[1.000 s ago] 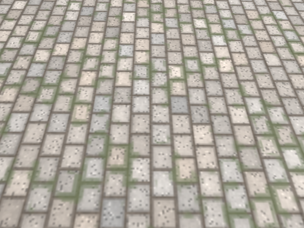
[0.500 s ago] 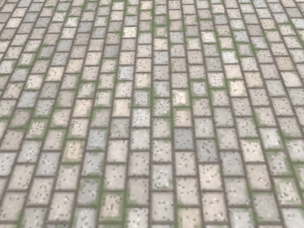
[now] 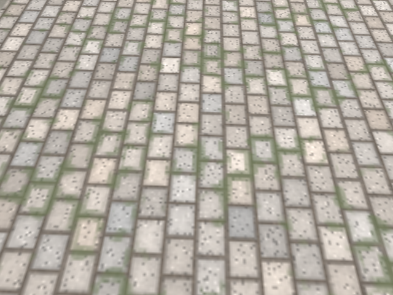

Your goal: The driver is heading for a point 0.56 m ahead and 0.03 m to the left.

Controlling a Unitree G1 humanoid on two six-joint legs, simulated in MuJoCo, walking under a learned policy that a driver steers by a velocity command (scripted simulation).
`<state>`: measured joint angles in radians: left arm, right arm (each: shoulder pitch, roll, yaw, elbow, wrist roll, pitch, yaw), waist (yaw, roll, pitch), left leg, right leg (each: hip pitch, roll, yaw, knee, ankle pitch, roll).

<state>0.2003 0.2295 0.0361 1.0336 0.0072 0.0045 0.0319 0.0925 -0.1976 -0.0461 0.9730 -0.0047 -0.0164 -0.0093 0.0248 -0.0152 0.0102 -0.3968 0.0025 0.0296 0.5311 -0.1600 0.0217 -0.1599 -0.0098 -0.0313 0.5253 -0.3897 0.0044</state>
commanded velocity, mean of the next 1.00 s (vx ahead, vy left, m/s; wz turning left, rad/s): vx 0.01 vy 0.00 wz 0.00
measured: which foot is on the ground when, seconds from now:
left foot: down 0.00-1.00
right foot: down 0.00-1.00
